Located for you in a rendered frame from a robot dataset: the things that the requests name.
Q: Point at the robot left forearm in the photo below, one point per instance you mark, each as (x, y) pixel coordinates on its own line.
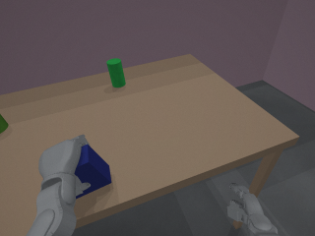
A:
(55, 206)

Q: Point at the sponge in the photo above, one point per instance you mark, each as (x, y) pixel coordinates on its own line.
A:
(92, 169)

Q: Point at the robot left hand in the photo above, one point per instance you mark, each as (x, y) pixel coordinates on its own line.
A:
(64, 158)

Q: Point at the robot right hand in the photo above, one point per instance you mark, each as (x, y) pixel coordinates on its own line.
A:
(240, 211)

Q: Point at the robot right forearm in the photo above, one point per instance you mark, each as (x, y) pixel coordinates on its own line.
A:
(259, 225)

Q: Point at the table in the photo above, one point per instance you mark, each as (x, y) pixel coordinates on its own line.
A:
(174, 123)

